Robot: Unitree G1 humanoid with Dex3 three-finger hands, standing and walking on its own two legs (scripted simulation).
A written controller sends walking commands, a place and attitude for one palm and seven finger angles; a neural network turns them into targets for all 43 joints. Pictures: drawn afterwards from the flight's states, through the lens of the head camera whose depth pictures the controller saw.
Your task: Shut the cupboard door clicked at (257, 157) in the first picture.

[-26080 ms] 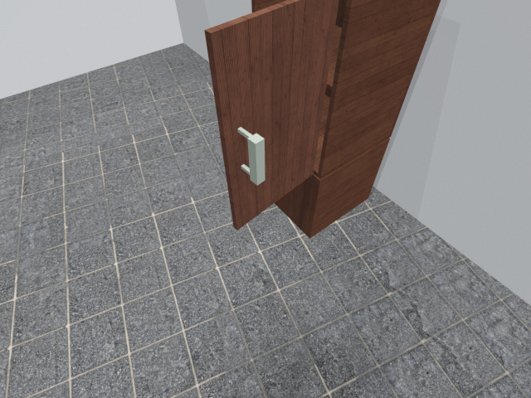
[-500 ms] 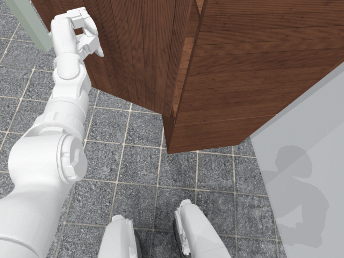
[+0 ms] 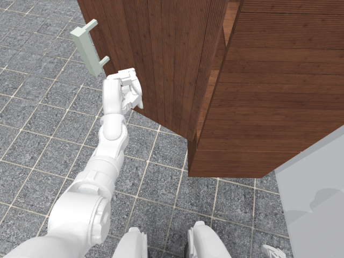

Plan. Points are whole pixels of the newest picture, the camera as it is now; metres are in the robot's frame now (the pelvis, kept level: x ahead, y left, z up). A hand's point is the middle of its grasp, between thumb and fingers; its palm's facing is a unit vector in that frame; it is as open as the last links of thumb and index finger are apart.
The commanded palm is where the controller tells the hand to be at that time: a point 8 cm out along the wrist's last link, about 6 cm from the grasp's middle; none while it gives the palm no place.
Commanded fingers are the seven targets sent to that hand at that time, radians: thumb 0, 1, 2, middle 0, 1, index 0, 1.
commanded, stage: draw the hand back to the body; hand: left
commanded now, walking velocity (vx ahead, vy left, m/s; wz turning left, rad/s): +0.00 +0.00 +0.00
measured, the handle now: (94, 48) +0.64 +0.17 +0.05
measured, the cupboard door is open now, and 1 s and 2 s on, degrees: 60 60 60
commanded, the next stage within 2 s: step back with the hand held close in 1.64 s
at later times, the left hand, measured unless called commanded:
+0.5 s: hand (91, 112) +0.38 +0.13 +0.13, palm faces +0.03 -1.00 -0.02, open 3.1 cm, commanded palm +0.34 +0.18 +0.14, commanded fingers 0.00 0.90 0.90 -1.22 -1.41 -1.22 -1.41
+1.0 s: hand out of the picture +0.26 +0.24 +0.21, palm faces +0.26 -0.92 -0.29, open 4.2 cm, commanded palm +0.22 +0.29 +0.23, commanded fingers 0.00 0.90 0.90 -0.53 -0.66 -0.53 -0.66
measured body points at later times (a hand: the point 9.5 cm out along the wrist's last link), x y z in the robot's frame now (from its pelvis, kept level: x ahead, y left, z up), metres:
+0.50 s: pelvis +0.01 +0.00 +0.05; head +0.06 -0.01 +0.50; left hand +0.38 +0.18 +0.14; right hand +0.10 -0.26 -0.07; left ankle +0.01 +0.13 -0.65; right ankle +0.01 -0.10 -0.65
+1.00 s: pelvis +0.03 +0.03 +0.09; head +0.01 +0.01 +0.54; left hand +0.24 +0.28 +0.22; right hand +0.24 -0.16 +0.02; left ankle +0.01 +0.13 -0.65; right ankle +0.01 -0.10 -0.65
